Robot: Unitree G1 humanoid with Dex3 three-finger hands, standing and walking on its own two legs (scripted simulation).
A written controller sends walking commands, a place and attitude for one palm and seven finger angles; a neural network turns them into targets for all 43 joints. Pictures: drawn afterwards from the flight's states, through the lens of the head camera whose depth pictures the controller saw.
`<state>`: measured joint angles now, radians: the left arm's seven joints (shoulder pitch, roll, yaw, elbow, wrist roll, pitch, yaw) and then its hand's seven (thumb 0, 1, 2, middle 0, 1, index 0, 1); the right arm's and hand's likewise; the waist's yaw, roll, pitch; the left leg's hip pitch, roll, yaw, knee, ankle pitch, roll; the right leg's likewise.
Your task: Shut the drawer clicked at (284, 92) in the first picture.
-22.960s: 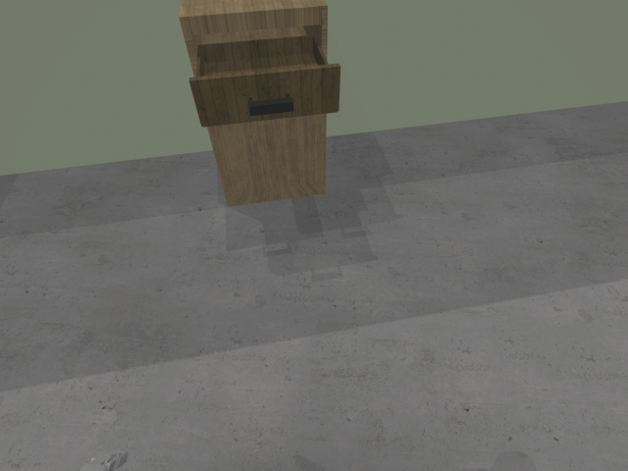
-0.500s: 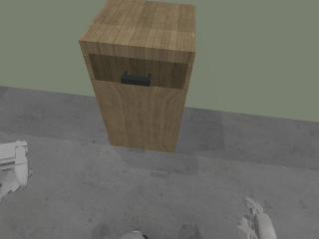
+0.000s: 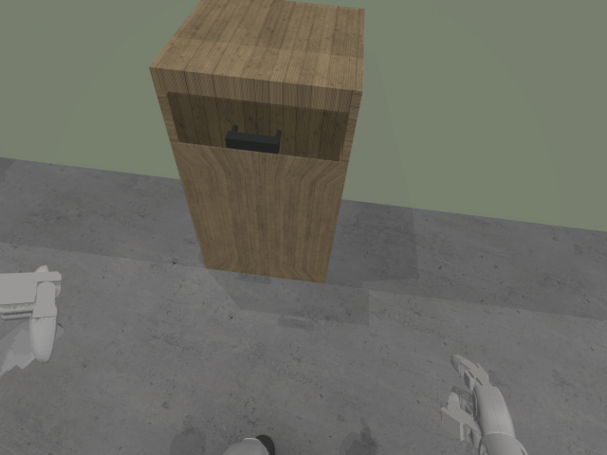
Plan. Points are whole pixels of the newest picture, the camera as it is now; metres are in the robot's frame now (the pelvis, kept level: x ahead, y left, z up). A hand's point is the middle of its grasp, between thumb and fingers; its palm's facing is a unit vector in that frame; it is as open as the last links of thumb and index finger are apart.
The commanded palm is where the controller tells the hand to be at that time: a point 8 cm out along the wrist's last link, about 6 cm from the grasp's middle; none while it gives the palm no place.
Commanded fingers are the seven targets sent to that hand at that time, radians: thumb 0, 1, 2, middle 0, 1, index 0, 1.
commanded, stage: step back with the hand held close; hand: left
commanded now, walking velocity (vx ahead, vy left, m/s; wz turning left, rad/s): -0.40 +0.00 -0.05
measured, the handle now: (254, 136) +0.79 +0.15 -0.08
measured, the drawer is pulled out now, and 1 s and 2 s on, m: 0.00 0.00 0.00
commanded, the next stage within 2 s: stop stepping back and stand still in 0.18 s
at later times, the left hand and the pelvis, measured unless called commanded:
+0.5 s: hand out of the picture +0.12 +0.28 +0.17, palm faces +0.36 -0.84 -0.40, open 3.2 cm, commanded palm +0.06 +0.32 +0.19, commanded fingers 0.00 0.90 0.90 -1.40 -1.60 -1.40 -1.60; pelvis -0.08 +0.04 +0.00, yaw -2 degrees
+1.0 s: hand out of the picture +0.10 +0.29 +0.17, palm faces +0.40 -0.83 -0.38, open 3.2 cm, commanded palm +0.04 +0.32 +0.19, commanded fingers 0.00 0.90 0.90 -1.40 -1.60 -1.40 -1.60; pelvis -0.10 +0.04 +0.00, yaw -2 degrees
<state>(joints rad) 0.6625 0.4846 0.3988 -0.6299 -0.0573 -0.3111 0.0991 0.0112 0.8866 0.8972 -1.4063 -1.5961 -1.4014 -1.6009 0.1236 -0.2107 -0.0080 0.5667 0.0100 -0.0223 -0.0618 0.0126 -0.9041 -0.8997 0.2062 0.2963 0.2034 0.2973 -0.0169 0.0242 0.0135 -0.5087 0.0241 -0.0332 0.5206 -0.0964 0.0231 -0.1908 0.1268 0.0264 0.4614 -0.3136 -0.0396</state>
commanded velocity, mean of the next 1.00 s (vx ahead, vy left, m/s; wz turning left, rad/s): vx -0.01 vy -0.02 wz -0.02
